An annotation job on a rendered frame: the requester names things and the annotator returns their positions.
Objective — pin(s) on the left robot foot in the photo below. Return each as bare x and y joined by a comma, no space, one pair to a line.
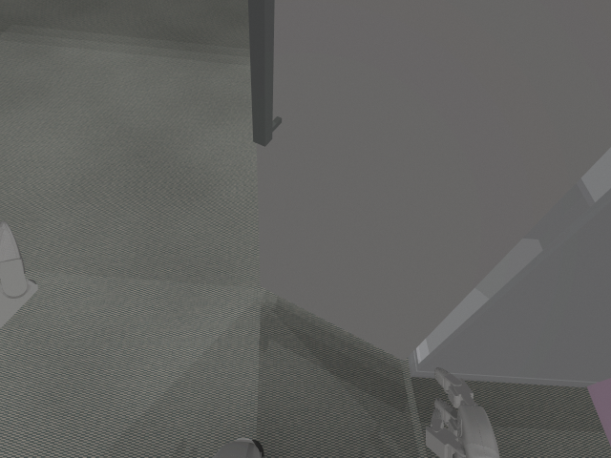
259,446

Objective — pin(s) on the handle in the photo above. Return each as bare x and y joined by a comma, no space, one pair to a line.
261,40

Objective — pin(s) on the fridge door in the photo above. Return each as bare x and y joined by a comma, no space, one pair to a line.
421,140

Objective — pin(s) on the left robot hand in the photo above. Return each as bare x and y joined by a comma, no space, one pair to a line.
15,289

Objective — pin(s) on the right robot hand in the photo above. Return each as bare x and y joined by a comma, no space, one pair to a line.
469,433

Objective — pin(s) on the robot left shin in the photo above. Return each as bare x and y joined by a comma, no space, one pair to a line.
245,440

